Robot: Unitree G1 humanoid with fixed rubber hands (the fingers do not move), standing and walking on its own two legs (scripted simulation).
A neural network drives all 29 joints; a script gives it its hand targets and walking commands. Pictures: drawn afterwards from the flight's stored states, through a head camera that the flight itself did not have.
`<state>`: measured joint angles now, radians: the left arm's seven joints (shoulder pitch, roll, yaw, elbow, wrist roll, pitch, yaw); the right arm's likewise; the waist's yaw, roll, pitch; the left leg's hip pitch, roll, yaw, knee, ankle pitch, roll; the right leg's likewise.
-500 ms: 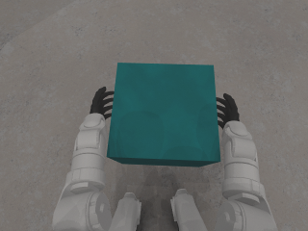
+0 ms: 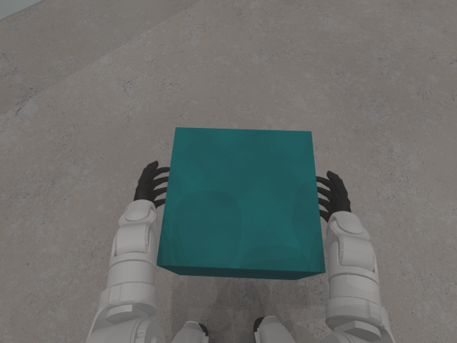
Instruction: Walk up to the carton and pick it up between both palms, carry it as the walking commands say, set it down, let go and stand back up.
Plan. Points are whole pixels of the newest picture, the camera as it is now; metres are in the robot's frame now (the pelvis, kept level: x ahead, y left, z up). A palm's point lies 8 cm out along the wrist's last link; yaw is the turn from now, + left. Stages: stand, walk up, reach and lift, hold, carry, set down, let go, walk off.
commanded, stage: reach and lift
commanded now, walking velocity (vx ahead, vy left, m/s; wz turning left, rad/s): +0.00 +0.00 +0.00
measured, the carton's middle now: (239, 209) +0.39 -0.03 -0.12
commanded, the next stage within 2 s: none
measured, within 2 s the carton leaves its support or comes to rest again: neither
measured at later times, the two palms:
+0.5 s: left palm (132, 204) +0.35 +0.14 +0.03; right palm (358, 217) +0.32 -0.20 +0.04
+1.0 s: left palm (114, 200) +0.34 +0.15 +0.09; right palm (378, 211) +0.31 -0.20 +0.10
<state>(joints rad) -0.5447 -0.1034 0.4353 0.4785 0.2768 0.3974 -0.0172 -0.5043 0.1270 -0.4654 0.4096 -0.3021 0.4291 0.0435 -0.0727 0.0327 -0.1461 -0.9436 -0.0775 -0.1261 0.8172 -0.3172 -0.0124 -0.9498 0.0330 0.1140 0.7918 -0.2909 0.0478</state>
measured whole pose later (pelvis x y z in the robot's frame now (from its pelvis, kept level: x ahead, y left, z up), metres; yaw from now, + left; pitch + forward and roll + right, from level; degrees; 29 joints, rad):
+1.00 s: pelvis +0.03 +0.00 +0.06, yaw +0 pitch -1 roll +0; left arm -0.29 -0.14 0.35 0.32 0.30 0.60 -0.04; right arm -0.27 0.15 -0.33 0.24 -0.34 0.67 0.05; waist -0.08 0.01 -0.05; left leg -0.13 -0.04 -0.13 0.32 -0.18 0.00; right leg -0.13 0.01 0.11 0.30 -0.15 0.03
